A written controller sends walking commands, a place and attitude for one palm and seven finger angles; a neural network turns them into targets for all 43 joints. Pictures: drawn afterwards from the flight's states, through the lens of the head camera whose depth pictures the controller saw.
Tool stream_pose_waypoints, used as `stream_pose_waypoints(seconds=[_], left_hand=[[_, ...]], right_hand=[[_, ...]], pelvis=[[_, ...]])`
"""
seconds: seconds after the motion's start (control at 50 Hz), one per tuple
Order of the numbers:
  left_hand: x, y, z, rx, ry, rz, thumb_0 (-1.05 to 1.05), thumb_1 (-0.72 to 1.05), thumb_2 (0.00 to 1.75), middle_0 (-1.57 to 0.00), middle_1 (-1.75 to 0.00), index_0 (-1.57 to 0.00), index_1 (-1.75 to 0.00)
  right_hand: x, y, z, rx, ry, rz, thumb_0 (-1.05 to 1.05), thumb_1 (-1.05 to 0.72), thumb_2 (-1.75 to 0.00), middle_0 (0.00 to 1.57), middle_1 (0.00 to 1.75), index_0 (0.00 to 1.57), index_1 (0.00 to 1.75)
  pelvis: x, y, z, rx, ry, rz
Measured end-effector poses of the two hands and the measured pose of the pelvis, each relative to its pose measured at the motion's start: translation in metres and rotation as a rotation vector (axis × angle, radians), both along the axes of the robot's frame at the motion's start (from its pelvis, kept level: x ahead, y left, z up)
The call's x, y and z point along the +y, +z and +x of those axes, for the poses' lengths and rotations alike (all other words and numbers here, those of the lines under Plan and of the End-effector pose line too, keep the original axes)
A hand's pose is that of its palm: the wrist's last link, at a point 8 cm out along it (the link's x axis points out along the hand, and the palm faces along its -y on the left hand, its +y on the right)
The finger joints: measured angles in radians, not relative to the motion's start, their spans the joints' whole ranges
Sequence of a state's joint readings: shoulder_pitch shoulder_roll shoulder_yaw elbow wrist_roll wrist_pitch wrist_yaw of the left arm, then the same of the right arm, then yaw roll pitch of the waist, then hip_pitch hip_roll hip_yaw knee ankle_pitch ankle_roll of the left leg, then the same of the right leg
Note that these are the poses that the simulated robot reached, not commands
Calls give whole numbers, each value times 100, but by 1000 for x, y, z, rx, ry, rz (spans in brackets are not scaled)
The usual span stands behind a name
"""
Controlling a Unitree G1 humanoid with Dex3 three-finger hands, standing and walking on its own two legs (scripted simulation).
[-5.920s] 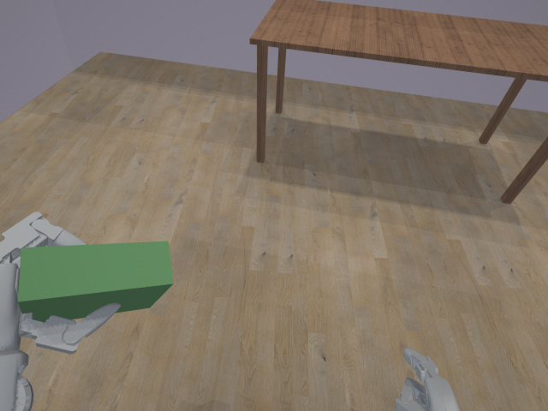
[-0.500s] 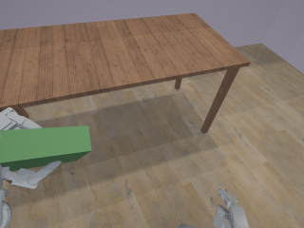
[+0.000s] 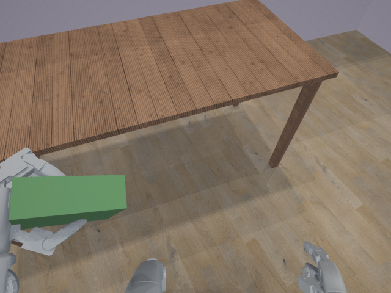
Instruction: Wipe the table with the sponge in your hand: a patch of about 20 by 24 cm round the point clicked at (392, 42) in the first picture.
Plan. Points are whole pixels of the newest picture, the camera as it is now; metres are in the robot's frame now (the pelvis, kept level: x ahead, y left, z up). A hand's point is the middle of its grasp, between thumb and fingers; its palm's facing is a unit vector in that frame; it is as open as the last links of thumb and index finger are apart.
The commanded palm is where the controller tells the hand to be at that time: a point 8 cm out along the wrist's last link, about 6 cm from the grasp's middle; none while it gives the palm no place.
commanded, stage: take the last steps up to it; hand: left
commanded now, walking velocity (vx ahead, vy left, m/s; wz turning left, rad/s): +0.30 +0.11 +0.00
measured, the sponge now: (86, 201) +0.23 +0.18 +0.13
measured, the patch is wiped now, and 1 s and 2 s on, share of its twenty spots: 0.00 0.00 0.00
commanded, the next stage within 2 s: come to a stop and stand still in 0.80 s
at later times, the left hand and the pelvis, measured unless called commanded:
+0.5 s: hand (42, 132) +0.33 +0.26 +0.18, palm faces +0.34 -0.83 -0.45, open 9.5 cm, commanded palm +0.27 +0.32 +0.18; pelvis +0.10 +0.04 +0.00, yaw -1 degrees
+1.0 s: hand (66, 95) +0.40 +0.24 +0.19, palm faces +0.32 -0.79 -0.52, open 9.5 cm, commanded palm +0.35 +0.30 +0.18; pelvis +0.18 +0.03 +0.00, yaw -1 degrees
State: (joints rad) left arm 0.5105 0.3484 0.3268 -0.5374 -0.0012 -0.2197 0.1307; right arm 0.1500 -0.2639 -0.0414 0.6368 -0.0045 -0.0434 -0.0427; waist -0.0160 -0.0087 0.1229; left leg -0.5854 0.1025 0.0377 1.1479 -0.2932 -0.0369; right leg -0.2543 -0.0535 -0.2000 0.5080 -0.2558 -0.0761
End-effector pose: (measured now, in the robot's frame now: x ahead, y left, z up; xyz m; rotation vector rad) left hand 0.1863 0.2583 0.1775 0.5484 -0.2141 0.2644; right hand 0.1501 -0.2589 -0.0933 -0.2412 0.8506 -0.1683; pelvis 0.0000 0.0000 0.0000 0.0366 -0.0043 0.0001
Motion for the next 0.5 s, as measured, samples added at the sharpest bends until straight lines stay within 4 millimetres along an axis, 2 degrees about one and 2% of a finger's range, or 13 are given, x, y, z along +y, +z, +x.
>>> stream_pose_waypoints(seconds=[0.08, 0.16, 0.2, 0.26, 0.32, 0.4, 0.5], left_hand=[[7, 26, 14, -59, -43, 86, -1, -45, 100, -81, -134, -82, -134], [33, 36, 29, -105, -5, 116, -1, -45, 100, -81, -134, -82, -134], [50, 31, 38, -125, 26, 98, -1, -45, 100, -81, -134, -82, -134], [73, 13, 55, -148, 72, 41, -1, -45, 100, -81, -134, -82, -134], [83, -5, 75, -118, 101, -27, -1, -45, 100, -81, -134, -82, -134], [70, -8, 92, -92, 67, -77, -1, -45, 100, -81, -134, -81, -134], [40, 19, 102, -118, -22, 1, -1, -45, 100, -81, -134, -81, -134]], right_hand=[[0, 10, 15, -10, -12, -31, 1, -91, -90, 20, 30, 19, 30], [17, 11, 31, -28, -31, -28, 1, -91, -90, 20, 30, 19, 30], [30, 7, 41, -43, -40, -24, 1, -91, -90, 20, 30, 19, 30], [54, -1, 57, -68, -61, 3, 1, -91, -90, 20, 30, 19, 30], [82, -2, 71, -77, -35, 56, 1, -91, -90, 20, 30, 19, 30], [111, 1, 87, -87, 20, 123, 1, -91, -90, 20, 30, 20, 30], [118, -2, 106, -92, 61, 170, 1, -91, -90, 20, 30, 20, 30]], pelvis=[[8, 4, 16, 12, 0, 11], [25, 1, 39, 10, -7, 10], [36, -4, 53, 4, -14, -3], [49, -14, 68, -15, -27, 1], [52, -12, 77, -21, -24, -9], [51, -7, 88, -14, -23, -20], [42, -3, 104, 2, -26, -23]])
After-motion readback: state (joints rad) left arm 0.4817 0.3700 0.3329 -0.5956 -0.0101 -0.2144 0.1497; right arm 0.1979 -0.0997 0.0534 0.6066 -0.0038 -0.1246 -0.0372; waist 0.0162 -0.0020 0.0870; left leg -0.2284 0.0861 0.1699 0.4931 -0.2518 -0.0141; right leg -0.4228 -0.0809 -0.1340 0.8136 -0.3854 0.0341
